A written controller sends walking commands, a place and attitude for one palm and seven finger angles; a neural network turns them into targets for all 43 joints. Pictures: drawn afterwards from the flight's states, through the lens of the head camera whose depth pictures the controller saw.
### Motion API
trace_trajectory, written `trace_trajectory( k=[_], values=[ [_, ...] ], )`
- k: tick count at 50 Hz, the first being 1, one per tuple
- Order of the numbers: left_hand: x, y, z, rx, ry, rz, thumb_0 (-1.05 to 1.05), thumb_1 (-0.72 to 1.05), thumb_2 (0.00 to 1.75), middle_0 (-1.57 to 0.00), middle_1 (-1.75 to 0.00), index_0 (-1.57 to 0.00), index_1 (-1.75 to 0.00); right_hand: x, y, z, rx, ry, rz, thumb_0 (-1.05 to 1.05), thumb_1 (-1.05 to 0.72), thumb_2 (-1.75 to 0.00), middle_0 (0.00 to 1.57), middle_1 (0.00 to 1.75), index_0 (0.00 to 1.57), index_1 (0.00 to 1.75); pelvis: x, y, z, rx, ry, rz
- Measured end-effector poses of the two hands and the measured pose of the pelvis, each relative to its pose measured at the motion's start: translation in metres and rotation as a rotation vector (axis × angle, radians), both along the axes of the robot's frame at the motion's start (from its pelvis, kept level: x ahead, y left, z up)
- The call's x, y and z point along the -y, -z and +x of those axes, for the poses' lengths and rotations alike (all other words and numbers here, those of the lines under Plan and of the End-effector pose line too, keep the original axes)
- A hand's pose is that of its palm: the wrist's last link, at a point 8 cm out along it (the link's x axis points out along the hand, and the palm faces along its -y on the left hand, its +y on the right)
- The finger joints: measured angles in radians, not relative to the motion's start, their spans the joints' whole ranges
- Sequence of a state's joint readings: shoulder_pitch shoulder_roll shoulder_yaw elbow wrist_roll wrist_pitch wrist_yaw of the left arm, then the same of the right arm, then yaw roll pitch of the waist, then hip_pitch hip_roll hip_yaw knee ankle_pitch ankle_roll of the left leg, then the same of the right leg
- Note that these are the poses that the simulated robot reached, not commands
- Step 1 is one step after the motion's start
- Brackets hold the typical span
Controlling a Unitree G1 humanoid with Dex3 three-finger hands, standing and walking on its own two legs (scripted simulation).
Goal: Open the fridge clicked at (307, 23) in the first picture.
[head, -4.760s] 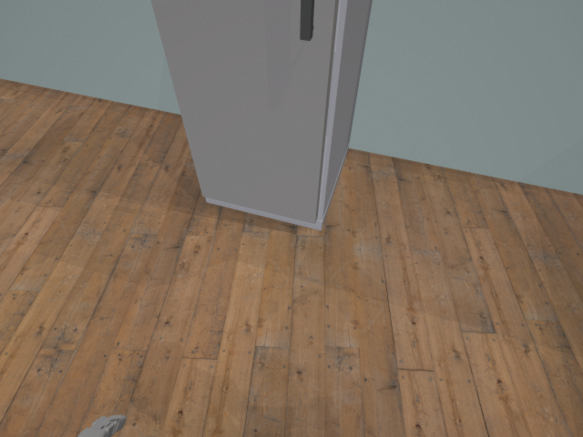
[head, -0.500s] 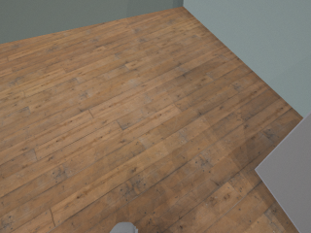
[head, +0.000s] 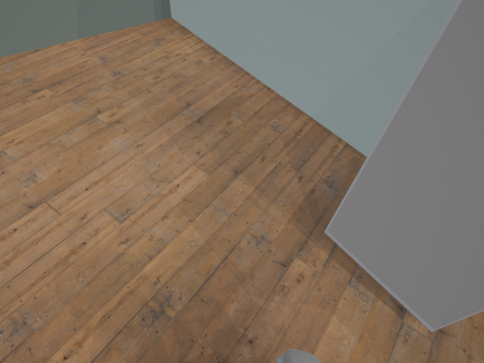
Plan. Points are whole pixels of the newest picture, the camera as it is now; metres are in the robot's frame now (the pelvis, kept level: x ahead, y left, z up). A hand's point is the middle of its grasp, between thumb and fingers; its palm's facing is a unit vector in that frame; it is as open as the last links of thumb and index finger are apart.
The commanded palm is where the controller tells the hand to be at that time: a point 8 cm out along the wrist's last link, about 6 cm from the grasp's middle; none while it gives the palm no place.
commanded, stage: turn to face it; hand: right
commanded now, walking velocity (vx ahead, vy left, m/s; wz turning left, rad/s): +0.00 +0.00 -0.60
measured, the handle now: out of the picture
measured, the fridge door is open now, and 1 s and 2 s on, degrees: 0 0 0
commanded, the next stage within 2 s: take the last steps up to it in 1.28 s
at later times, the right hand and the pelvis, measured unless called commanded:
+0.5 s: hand out of the picture +0.02 -0.27 -0.16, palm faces +0.31 +0.91 -0.29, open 7.4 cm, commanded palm none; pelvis -0.01 -0.03 -0.01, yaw -17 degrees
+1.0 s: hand out of the picture -0.11 -0.25 -0.19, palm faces +0.58 +0.78 -0.26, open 7.4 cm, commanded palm none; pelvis -0.03 -0.04 -0.02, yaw -34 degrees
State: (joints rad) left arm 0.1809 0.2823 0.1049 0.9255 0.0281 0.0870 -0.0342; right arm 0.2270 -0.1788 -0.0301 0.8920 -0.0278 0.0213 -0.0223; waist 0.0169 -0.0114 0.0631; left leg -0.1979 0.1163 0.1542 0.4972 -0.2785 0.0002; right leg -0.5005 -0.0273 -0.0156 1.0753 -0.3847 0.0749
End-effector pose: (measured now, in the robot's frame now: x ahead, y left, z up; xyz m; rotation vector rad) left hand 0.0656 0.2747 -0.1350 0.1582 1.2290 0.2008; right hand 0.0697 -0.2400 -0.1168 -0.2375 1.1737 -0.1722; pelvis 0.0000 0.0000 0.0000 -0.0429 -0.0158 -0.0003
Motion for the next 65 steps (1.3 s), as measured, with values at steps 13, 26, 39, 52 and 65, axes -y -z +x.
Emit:
trace_trajectory(
  k=[13, 26, 39, 52, 65],
  values=[
    [0.076, -0.007, 0.080, 0.097, 0.276, 0.044, 0.01, 0.91, 0.89, -0.20, -0.30, -0.20, -0.30, 0.069, 0.040, -0.106, -0.169, 0.260, 0.019, 0.01, -0.90, -0.90, 0.20, 0.30, 0.21, 0.30, 0.038, 0.018, -0.010, -0.019, 0.160, 0.033],
    [0.088, 0.003, 0.074, 0.016, 0.351, -0.007, 0.01, 0.90, 0.89, -0.20, -0.30, -0.21, -0.30, 0.071, 0.008, -0.068, 0.020, 0.323, -0.021, 0.01, -0.91, -0.90, 0.20, 0.30, 0.20, 0.30, 0.029, 0.008, -0.008, -0.017, 0.305, 0.045],
    [0.077, 0.010, 0.102, -0.037, 0.476, -0.019, 0.01, 0.91, 0.89, -0.20, -0.30, -0.20, -0.30, 0.027, -0.003, -0.102, 0.051, 0.450, -0.023, 0.01, -0.90, -0.90, 0.20, 0.30, 0.21, 0.30, 0.013, 0.004, -0.005, 0.006, 0.486, 0.007],
    [0.164, -0.006, 0.133, 0.085, 0.700, 0.035, 0.01, 0.91, 0.89, -0.20, -0.30, -0.20, -0.30, 0.045, 0.042, -0.222, -0.128, 0.683, 0.054, 0.01, -0.90, -0.90, 0.20, 0.30, 0.21, 0.30, 0.046, 0.018, -0.029, 0.007, 0.604, 0.039],
    [0.174, 0.003, 0.101, 0.000, 0.735, -0.033, 0.01, 0.90, 0.89, -0.20, -0.30, -0.20, -0.30, 0.037, 0.015, -0.215, -0.047, 0.731, 0.026, 0.01, -0.91, -0.90, 0.20, 0.30, 0.20, 0.30, 0.038, 0.004, -0.033, 0.018, 0.683, 0.039]
  ],
)
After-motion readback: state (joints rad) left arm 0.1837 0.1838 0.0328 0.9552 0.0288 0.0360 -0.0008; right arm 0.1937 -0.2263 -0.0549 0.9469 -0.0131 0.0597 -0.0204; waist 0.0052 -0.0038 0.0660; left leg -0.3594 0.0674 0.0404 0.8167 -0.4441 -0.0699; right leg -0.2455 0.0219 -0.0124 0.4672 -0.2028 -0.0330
